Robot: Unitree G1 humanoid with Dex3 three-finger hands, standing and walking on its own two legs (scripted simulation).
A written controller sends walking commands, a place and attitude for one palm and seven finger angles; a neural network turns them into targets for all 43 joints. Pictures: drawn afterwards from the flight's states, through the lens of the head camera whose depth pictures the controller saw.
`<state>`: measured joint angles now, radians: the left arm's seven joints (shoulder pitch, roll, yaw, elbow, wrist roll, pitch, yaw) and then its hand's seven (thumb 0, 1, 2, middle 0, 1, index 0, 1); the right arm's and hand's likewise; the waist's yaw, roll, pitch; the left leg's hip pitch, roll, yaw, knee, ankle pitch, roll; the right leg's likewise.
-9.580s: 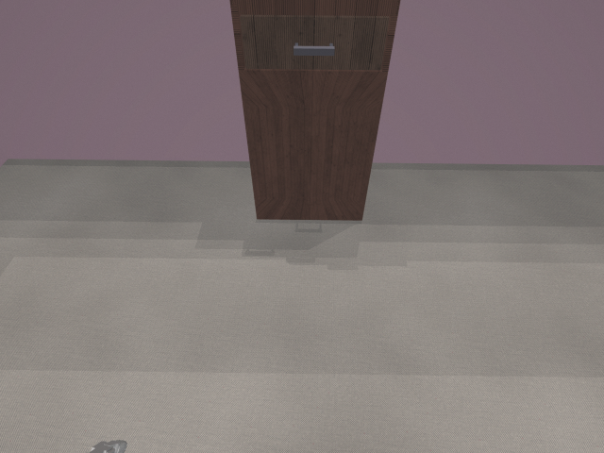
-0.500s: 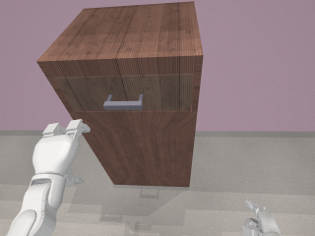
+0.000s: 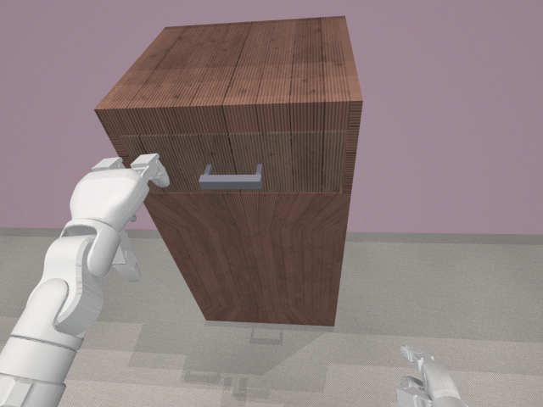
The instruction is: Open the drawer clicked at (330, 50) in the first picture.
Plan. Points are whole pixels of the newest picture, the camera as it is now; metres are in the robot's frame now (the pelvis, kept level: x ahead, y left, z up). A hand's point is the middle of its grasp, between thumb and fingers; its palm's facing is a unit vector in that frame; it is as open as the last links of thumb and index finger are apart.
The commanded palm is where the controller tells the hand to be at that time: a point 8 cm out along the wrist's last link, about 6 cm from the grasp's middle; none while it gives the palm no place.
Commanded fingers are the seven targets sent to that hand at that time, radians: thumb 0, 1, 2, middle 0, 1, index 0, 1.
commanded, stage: raise the hand with hooked fingers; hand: left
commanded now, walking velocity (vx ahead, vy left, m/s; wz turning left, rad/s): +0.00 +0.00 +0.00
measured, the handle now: (232, 175) +0.54 +0.16 +0.03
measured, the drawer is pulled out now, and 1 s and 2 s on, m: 0.00 0.00 0.00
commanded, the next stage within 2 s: move the hooked fingers above the handle in 0.26 s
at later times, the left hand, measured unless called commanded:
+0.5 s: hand (133, 240) +0.30 +0.23 +0.12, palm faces +0.04 -0.07 -1.00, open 13.8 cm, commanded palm +0.28 +0.24 +0.19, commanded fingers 0.00 -0.50 0.30 -0.30 -1.20 -0.30 -1.20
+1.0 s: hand (186, 212) +0.37 +0.19 +0.10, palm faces -0.04 -0.06 -1.00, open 13.8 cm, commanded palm +0.36 +0.21 +0.17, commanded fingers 0.00 -0.50 0.30 -0.30 -1.20 -0.30 -1.20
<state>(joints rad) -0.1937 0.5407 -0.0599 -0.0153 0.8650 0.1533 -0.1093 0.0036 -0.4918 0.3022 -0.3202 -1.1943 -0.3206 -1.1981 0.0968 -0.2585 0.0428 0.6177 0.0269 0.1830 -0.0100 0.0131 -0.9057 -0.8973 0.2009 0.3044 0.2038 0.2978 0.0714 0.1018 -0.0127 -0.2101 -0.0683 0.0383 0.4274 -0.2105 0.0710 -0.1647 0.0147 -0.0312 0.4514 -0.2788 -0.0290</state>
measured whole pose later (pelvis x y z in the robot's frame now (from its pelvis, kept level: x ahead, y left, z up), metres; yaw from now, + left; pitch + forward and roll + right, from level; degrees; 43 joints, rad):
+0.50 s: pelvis -0.02 +0.00 +0.00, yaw +1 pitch -1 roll +0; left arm -0.22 0.51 -0.11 0.07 0.88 0.10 -0.06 0.00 -0.50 0.30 -0.32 -1.20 -0.32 -1.20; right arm 0.11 -0.26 0.03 0.64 0.03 0.14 -0.01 0.01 -0.91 -0.90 0.20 0.30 0.20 0.30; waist 0.08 0.10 0.00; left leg -0.22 -0.08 0.03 0.41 -0.16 0.08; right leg -0.18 0.01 -0.04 0.45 -0.25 -0.02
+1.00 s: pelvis +0.01 -0.01 +0.00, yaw +0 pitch +3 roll +1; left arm -0.37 0.47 -0.16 0.27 0.91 0.04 -0.04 0.00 -0.49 0.30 -0.32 -1.20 -0.32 -1.20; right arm 0.19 -0.28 0.00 0.66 0.03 0.15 -0.03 0.01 -0.91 -0.90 0.20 0.30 0.20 0.30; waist 0.04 0.08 -0.02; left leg -0.27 -0.06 0.04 0.44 -0.22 0.06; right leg -0.23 0.03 -0.03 0.47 -0.29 -0.05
